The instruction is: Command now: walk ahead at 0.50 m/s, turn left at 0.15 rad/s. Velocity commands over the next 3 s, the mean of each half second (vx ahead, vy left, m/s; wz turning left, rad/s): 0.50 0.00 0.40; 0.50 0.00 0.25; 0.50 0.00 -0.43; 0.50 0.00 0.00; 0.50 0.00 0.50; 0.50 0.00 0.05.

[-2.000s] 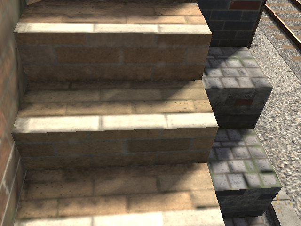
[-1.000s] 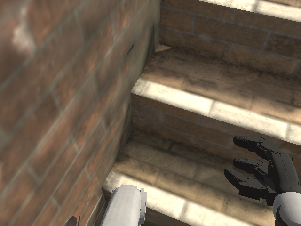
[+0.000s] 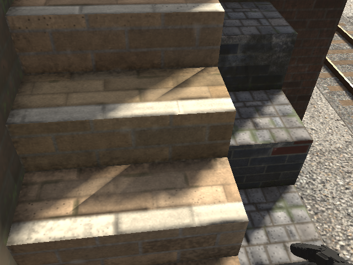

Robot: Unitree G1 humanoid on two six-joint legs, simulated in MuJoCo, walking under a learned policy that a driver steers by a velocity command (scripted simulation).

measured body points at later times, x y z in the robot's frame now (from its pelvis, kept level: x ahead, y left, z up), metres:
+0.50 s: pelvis +0.05 +0.15 +0.06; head +0.05 +0.25 +0.50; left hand +0.25 +0.35 -0.07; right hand +0.01 -0.08 -0.04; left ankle +0.08 +0.22 -0.68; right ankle +0.05 +0.03 -0.46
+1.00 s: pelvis +0.17 +0.12 +0.09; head +0.20 +0.21 +0.53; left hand +0.38 +0.33 -0.02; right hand +0.18 -0.15 +0.00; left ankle +0.08 +0.22 -0.68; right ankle +0.33 +0.04 -0.31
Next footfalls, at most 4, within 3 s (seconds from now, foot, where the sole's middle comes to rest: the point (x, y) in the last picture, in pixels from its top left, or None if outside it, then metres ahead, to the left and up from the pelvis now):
0.28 left None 0.12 0.21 -0.71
1.14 right None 0.36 0.00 -0.52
1.54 left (130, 196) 0.60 0.17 -0.32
1.96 right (210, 184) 0.66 -0.06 -0.32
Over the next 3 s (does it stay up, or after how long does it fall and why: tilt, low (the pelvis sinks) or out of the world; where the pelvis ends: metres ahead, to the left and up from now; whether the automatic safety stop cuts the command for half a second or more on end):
stays up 1.00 0.22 0.75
